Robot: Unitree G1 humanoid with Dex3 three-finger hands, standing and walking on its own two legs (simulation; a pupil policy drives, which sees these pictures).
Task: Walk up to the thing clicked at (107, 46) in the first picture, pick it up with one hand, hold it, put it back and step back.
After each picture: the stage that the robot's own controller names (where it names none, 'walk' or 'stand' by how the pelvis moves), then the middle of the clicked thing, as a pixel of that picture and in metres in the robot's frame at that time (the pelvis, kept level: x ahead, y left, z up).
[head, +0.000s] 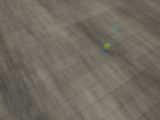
stand; (106, 49) +1.23 -0.26 -0.72
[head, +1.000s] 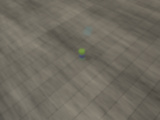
walk; (82, 54) +1.13 +0.08 -0.69
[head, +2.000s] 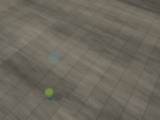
walk; (49, 95) +0.64 +0.27 -0.69
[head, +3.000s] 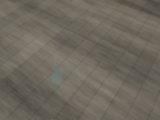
walk; out of the picture +0.37 +0.20 -0.70
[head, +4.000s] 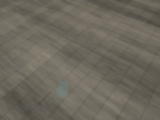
stand; out of the picture +0.32 +0.20 -0.72
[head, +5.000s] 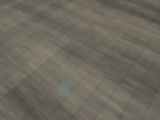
stand; out of the picture +0.31 +0.19 -0.72
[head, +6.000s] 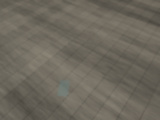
stand; out of the picture +0.33 +0.20 -0.73
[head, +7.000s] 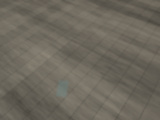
stand; out of the picture +0.32 +0.21 -0.73
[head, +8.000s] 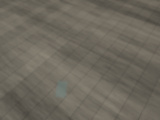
stand; out of the picture +0.31 +0.22 -0.73
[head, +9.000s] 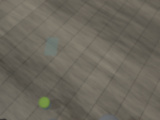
go down; (45, 103) +0.36 +0.20 -0.58
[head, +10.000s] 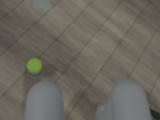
go down; (35, 68) +0.43 +0.20 -0.32
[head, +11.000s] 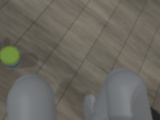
close in; (11, 58) +0.42 +0.22 -0.27
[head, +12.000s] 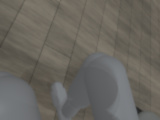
close; out of the picture +0.41 +0.25 -0.23
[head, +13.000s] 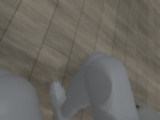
lift; out of the picture +0.40 +0.25 -0.22
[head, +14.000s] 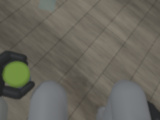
lift; (19, 77) +0.32 +0.22 -0.06
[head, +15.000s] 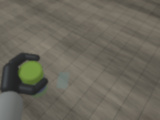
hold; (34, 80) +0.33 +0.17 +0.06
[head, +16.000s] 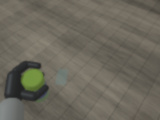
hold; (36, 86) +0.33 +0.17 +0.01
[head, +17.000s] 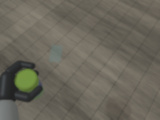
crouch; (30, 85) +0.34 +0.18 -0.05
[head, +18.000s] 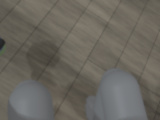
lower; out of the picture +0.46 +0.24 -0.09
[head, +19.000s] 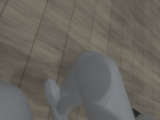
lower; out of the picture +0.43 +0.25 -0.23
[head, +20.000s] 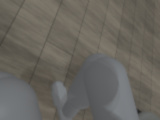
lower; out of the picture +0.42 +0.26 -0.23
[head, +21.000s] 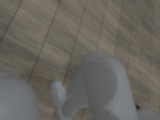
lower; out of the picture +0.41 +0.26 -0.23
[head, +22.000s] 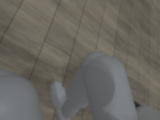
lower; out of the picture +0.41 +0.26 -0.22
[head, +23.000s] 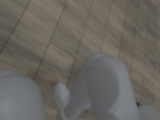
open; out of the picture +0.40 +0.24 -0.23
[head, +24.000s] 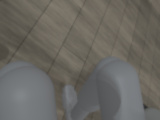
stand; out of the picture +0.40 +0.23 -0.22
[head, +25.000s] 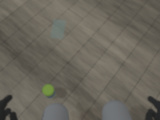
walk; (49, 91) +0.38 +0.18 -0.50
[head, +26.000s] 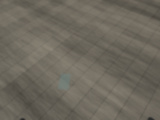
stand; out of the picture +0.34 +0.18 -0.67
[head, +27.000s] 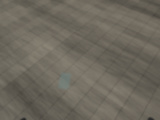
stand; out of the picture +0.33 +0.19 -0.67
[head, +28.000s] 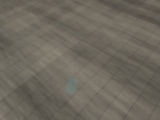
stand; out of the picture +0.35 +0.18 -0.72
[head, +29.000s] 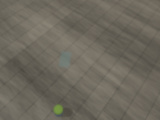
walk; (58, 111) +0.39 +0.13 -0.71
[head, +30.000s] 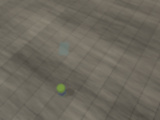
walk; (61, 90) +0.59 +0.20 -0.69
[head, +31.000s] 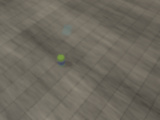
stand; (61, 60) +0.92 +0.21 -0.70
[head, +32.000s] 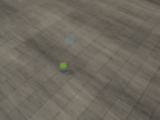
stand; (63, 68) +0.93 +0.19 -0.72
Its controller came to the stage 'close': yes
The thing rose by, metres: 0.72
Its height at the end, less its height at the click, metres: +0.00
